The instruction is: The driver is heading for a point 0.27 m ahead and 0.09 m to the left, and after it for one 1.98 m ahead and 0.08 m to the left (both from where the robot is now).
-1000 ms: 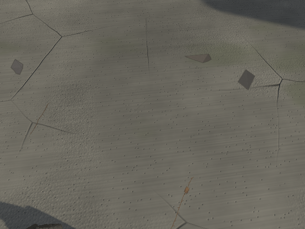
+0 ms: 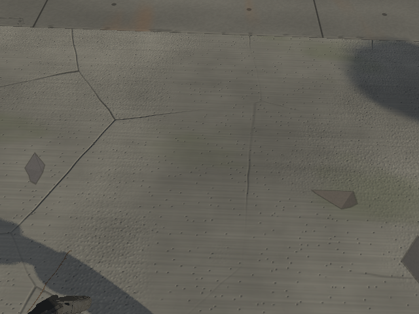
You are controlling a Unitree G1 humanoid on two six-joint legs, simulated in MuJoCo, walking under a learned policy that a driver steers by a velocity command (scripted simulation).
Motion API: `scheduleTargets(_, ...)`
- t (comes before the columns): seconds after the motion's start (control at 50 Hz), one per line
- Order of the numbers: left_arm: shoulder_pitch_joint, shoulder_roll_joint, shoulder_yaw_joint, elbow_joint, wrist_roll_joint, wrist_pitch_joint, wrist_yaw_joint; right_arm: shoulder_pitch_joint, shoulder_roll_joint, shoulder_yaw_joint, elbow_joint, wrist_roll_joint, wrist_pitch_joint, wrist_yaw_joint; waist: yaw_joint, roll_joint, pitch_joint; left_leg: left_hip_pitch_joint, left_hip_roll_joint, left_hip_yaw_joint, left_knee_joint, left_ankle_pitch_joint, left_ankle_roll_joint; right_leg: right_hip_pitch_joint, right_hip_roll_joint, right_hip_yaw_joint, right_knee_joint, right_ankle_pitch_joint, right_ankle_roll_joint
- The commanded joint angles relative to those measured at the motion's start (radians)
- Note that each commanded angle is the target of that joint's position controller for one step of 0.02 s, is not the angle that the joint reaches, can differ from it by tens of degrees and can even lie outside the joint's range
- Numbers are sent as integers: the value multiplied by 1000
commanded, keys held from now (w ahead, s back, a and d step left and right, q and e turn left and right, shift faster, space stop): w+q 0.08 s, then q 0.38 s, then no key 0.54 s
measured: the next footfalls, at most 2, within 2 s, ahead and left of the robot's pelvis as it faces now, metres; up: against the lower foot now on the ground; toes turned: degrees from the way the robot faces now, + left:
right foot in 0.14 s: +0.26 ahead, -0.15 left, +0.00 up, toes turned +9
left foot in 0.60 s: +0.25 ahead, +0.12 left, +0.00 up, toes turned +22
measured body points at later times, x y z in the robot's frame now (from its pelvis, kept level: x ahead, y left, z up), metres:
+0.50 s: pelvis +0.19 -0.04 +0.00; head +0.23 -0.03 +0.45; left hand +0.21 +0.27 -0.11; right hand +0.44 -0.25 -0.09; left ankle +0.22 +0.11 -0.70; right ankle +0.22 -0.15 -0.74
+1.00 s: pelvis +0.23 -0.01 -0.01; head +0.24 -0.01 +0.44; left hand +0.22 +0.28 -0.13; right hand +0.47 -0.17 -0.12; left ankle +0.21 +0.11 -0.74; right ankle +0.27 -0.13 -0.75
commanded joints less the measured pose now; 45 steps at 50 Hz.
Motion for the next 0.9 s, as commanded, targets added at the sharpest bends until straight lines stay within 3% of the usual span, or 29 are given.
scheduleTargets(0.02,-92,75,20,-79,-15,-21,-8,26,-172,-49,-48,9,-1,-13,-11,107,-45,-93,210,-181,-70,163,134,184,76,-47,-120,103,3)
scheduleTargets(0.08,-74,114,41,-78,-22,-33,-14,29,-165,-50,-47,7,7,-15,17,138,-50,-7,244,-280,13,116,106,231,77,-20,-185,9,-33)
scheduleTargets(0.1,-28,126,51,-67,-17,-37,-11,9,-158,-49,-53,5,11,-16,50,150,-51,-3,226,-287,70,169,84,290,80,-31,-227,2,-56)
scheduleTargets(0.12,40,148,63,-55,-2,-42,-5,-5,-130,-42,-64,2,13,-15,90,144,-95,-18,174,-255,179,239,45,412,54,-32,-267,46,-88)
scheduleTargets(0.14,156,205,79,-53,21,-44,4,-12,-79,-24,-92,-14,9,-15,139,57,-230,-110,114,-183,429,145,-3,641,-107,95,-223,181,-156)
scheduleTargets(0.16,225,263,93,-31,35,-24,5,146,-20,-5,-106,-2,3,-16,85,-246,-371,-433,-24,-45,744,-389,-76,965,-360,458,-210,317,-342)
scheduleTargets(0.18,235,197,82,-31,5,-12,-1,171,-115,-19,-93,0,5,-18,92,-236,-372,-537,50,-52,904,-442,-100,946,-400,590,-245,229,-357)
scheduleTargets(0.2,195,133,63,-49,1,-2,3,81,-172,-39,-98,2,18,-20,118,-133,-264,-564,82,-46,967,-369,-121,847,-348,436,-252,251,-319)
scheduleTargets(0.22,143,107,52,-53,5,9,5,14,-176,-44,-113,-3,32,-25,110,-62,-194,-550,111,-6,961,-315,-135,737,-299,290,-255,340,-290)
scheduleTargets(0.24,100,90,46,-47,3,18,5,-18,-173,-50,-124,-9,45,-27,92,-48,-134,-536,135,12,925,-287,-146,639,-251,195,-269,399,-277)
scheduleTargets(0.28,63,97,47,-26,10,22,6,4,-114,-43,-128,2,70,-24,53,-107,-85,-444,159,56,841,-240,-151,494,-193,71,-330,394,-265)
scheduleTargets(0.32,44,123,58,-9,12,24,9,-12,-81,-36,-142,1,81,-24,49,-129,-82,-430,164,83,756,-196,-161,471,-200,16,-373,407,-292)
scheduleTargets(0.4,18,153,72,14,-4,43,22,-74,-75,-33,-167,-8,88,-8,58,-96,-131,-369,188,98,579,-38,-151,500,-227,-72,-394,364,-302)
scheduleTargets(0.46,5,171,77,30,-14,55,20,-131,-81,-36,-189,-7,92,8,73,-97,-111,-298,183,131,455,16,-128,485,-223,-137,-395,266,-282)
scheduleTargets(0.52,37,194,84,59,-32,63,7,-183,-85,-40,-220,-11,96,19,89,-94,-96,-261,161,148,337,-39,-97,528,-242,-124,-346,247,-272)
scheduleTargets(0.56,25,197,82,72,-50,67,4,-157,-82,-43,-215,-12,92,23,61,-89,-98,-177,132,172,169,28,-62,538,-228,-134,-266,229,-237)
scheduleTargets(0.58,48,174,75,88,-53,66,2,-128,-100,-51,-203,-15,86,19,50,-66,-108,-71,113,170,60,142,-36,502,-191,-161,-195,189,-196)
scheduleTargets(0.6,100,130,59,101,-28,62,0,-88,-171,-70,-202,-19,82,5,52,50,-162,102,205,52,26,466,3,407,-122,-227,-55,56,-120)
scheduleTargets(0.62,125,64,27,71,29,56,-10,-83,-253,-76,-231,-43,82,-13,78,313,-216,297,466,-258,79,868,162,141,3,-269,212,-520,-19)
scheduleTargets(0.64,85,100,38,76,12,65,-7,-66,-168,-49,-217,-51,69,-10,21,239,-287,228,531,-296,61,802,290,111,13,-123,365,-659,10)
scheduleTargets(0.66,52,145,50,77,-17,76,-5,-87,-141,-38,-203,-45,55,-2,21,176,-235,179,466,-213,49,740,264,101,-1,-90,423,-625,11)
scheduleTargets(0.68,47,137,52,83,-25,84,1,-127,-132,-36,-188,-37,46,0,41,158,-196,153,411,-153,45,664,211,80,-8,-81,406,-583,5)
scheduleTargets(0.72,58,139,56,103,-12,100,15,-198,-133,-32,-183,-26,45,-4,69,139,-156,58,371,-96,28,615,168,137,-13,-74,353,-490,16)
scheduleTargets(0.76,91,108,47,120,-15,107,18,-229,-117,-27,-173,-35,47,-7,92,146,-161,-2,340,-53,18,591,161,229,3,-91,264,-429,25)
scheduleTargets(0.82,72,79,33,125,-16,112,20,-230,-105,-25,-146,-37,49,-8,69,162,-161,-18,331,-51,11,484,160,315,12,-101,94,-360,19)
scheduleTargets(0.86,72,83,32,130,-16,115,16,-231,-98,-20,-124,-36,50,-7,68,168,-152,-33,332,-72,7,367,153,369,17,-105,-10,-304,7)
scheduleTargets(0.9,102,67,27,148,-4,111,8,-247,-71,-7,-103,-26,51,-4,102,145,-130,-91,293,-59,15,168,99,487,31,-121,-226,-126,-23)
Velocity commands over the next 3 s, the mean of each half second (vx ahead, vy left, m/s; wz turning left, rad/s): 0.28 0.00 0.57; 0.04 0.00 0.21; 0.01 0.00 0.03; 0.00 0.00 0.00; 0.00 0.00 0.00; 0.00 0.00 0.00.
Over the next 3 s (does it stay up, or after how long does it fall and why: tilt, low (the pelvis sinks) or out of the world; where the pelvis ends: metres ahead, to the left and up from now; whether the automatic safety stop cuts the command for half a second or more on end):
stays up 0.25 -0.03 -0.01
